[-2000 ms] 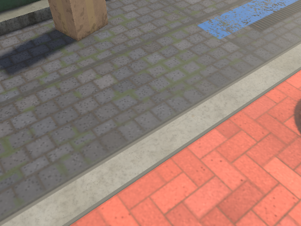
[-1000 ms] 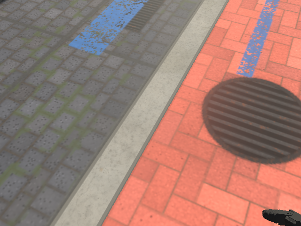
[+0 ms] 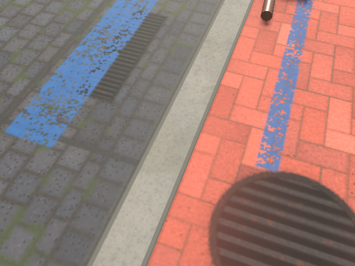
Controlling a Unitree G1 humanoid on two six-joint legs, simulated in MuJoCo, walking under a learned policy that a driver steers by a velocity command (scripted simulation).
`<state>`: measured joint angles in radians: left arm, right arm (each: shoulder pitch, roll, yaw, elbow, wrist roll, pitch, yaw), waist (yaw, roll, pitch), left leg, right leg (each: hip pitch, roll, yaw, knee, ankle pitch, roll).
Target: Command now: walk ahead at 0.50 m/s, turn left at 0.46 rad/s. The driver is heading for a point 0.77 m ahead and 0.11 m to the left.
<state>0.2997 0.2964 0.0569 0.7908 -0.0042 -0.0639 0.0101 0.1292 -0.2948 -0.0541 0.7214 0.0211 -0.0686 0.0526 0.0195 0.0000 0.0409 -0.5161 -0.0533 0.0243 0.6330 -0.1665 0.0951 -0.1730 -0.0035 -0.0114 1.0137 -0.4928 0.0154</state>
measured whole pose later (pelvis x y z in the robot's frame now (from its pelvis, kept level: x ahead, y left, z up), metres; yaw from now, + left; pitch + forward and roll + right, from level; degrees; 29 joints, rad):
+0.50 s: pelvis +0.29 -0.02 +0.01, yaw +17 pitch +2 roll -1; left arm 0.11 0.27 0.05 0.66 0.00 -0.12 -0.01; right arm 0.36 -0.30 -0.06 0.74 0.03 -0.03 -0.01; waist -0.04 0.03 0.00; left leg -0.30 -0.08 -0.16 1.07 -0.47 0.03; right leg -0.41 0.04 0.01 0.53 -0.16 -0.02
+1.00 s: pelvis +0.52 +0.11 +0.02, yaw +21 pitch +2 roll -1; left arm 0.35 0.31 0.04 0.85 -0.03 -0.08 -0.01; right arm 0.12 -0.27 -0.03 0.66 0.00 -0.06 0.03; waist 0.04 -0.02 0.03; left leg -0.39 -0.01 0.03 0.54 -0.18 0.05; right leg -0.33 -0.04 0.03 1.08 -0.43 -0.01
